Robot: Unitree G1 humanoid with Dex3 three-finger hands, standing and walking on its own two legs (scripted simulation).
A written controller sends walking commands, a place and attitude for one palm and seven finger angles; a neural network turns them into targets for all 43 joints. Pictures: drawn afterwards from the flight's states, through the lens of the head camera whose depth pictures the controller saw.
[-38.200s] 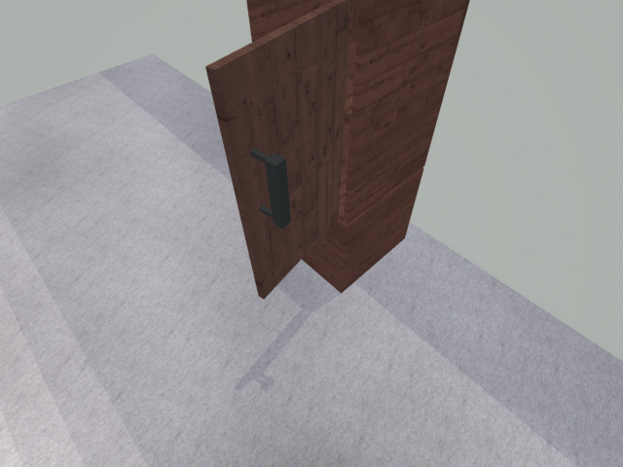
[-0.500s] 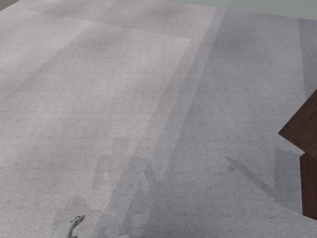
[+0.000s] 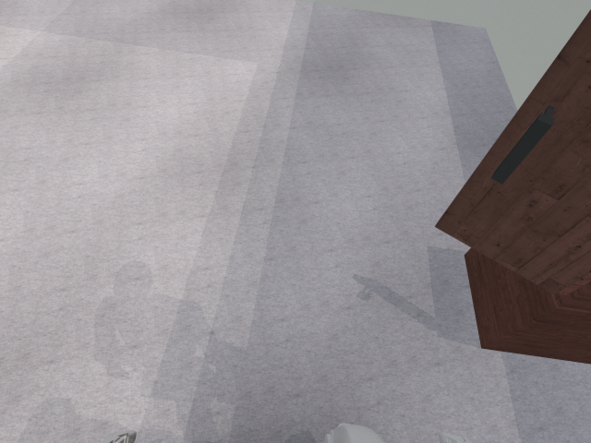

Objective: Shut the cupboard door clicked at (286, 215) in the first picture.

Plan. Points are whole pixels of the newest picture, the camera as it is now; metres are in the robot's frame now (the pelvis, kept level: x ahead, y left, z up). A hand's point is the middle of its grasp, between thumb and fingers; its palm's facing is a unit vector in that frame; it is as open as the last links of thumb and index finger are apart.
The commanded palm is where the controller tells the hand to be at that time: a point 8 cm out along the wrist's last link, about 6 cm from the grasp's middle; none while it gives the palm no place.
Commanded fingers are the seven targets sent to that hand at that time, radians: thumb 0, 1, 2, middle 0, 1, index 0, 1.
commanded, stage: turn to face it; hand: left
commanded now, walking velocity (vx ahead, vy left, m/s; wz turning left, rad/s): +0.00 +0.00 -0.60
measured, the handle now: (523, 145) +0.66 -0.39 +0.01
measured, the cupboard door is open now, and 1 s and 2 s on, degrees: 61 61 61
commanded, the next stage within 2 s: take the last steps up to it in 0.82 s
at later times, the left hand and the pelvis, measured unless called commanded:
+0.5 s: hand (203, 404) +0.18 +0.15 -0.16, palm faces -0.28 -0.93 -0.24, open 7.4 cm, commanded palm none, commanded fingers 0.00 0.90 0.90 -0.20 -0.30 -0.20 -0.30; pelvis +0.04 -0.02 +0.00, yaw -17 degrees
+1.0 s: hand (250, 363) +0.25 +0.09 -0.16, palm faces -0.48 -0.84 -0.25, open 7.4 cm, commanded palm none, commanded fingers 0.00 0.90 0.90 -0.20 -0.30 -0.20 -0.30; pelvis +0.06 -0.04 -0.01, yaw -29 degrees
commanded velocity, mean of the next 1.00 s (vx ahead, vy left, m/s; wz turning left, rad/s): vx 0.03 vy -0.02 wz -0.42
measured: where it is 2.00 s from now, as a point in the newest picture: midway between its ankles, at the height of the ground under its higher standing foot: (371, 432)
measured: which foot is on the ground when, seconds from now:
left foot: down 0.00-0.22, up 0.24-0.54, down 0.56-0.94, up 0.96-1.00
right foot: up 0.00-0.20, down 0.22-0.56, up 0.58-0.92, down 0.94-1.00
